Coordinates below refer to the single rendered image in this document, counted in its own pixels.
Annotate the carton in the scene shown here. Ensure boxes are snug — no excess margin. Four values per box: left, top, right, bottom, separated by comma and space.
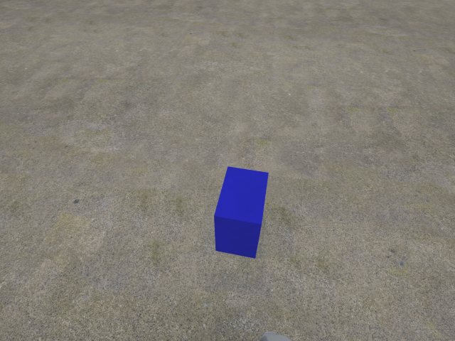
214, 166, 269, 259

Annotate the robot right shin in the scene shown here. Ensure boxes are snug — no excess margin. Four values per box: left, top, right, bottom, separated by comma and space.
261, 332, 276, 338

